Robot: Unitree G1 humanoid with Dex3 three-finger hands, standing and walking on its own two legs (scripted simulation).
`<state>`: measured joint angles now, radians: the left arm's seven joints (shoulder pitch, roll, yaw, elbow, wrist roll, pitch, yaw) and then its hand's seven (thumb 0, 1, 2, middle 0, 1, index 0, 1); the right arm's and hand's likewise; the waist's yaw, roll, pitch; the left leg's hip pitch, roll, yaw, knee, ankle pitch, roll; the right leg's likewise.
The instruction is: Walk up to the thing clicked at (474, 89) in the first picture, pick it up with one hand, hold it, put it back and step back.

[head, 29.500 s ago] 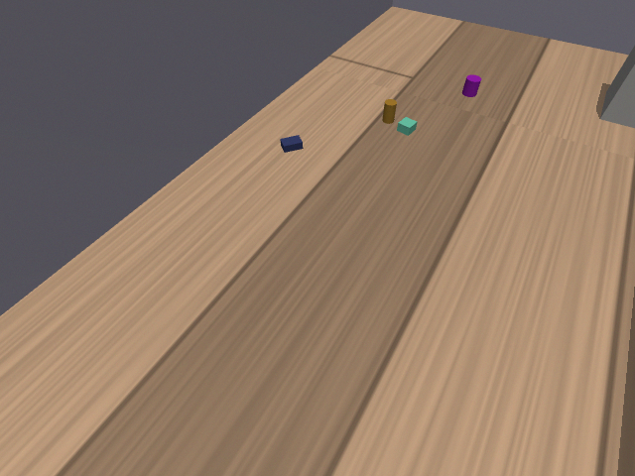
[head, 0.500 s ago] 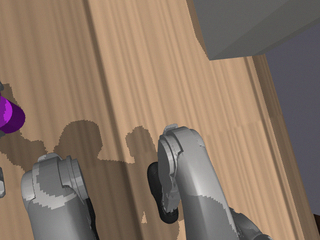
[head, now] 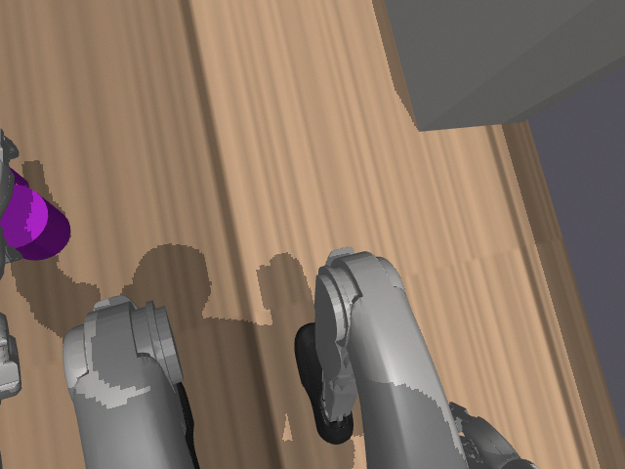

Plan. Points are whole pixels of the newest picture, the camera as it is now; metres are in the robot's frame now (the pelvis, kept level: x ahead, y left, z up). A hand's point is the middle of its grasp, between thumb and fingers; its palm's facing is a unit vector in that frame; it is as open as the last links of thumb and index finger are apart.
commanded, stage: withdraw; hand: left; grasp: from above
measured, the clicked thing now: (22, 213) +0.45 +0.31 -0.26
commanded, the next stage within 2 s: home in 0.80 s
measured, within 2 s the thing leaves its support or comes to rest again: neither
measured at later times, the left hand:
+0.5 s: hand out of the picture +0.39 +0.32 -0.04, palm faces -0.50 -0.08 -0.86, open 14.1 cm
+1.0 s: hand out of the picture +0.43 +0.35 -0.10, palm faces -0.40 -0.06 -0.91, open 13.7 cm
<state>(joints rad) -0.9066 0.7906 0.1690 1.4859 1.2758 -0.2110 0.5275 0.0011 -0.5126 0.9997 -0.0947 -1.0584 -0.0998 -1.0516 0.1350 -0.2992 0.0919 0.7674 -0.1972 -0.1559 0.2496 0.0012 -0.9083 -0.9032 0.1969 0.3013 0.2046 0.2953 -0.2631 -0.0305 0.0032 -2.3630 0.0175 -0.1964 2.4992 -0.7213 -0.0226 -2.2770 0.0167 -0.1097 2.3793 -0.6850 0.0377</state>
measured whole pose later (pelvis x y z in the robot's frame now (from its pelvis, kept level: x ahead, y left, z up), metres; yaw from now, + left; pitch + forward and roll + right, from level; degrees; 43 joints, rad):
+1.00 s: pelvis -0.01 +0.00 +0.04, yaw +4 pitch +35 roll -8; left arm -0.89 0.75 0.10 1.28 1.22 -0.17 0.32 0.00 -0.44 0.96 -0.14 -0.95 -0.14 -0.95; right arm 0.23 -0.23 0.04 0.74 -0.11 -0.03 0.13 0.00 -0.90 -0.90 0.20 0.30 0.21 0.29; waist -0.21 0.03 -0.08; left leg -2.30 0.01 -0.12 2.33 -0.66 0.01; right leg -2.21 -0.01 -0.05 2.25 -0.66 0.05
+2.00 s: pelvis +0.06 +0.01 +0.38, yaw +10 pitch +15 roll -4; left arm 0.39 0.25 0.02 -0.04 -0.02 0.42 0.08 0.01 0.90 0.90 -0.21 -0.30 -0.21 -0.30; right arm 0.27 -0.20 0.05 0.53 0.03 -0.15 -0.15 0.01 -0.91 -0.90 0.20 0.30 0.21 0.29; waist -0.06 0.05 -0.17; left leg -0.89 0.04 -0.06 1.15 -0.53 -0.01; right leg -0.83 -0.01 -0.06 1.07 -0.50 0.02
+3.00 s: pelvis +0.08 +0.00 +0.41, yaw +11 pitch +10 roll -2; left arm 0.49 0.22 0.03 -0.11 -0.06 0.44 0.01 0.01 0.91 0.90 -0.21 -0.30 -0.20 -0.30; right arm 0.29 -0.22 0.03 0.55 0.01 -0.24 -0.18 0.01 -0.90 -0.90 0.20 0.30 0.21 0.29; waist -0.03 0.05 -0.16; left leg -0.68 0.04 -0.06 1.00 -0.49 -0.02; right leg -0.63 -0.01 -0.06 0.94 -0.48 0.01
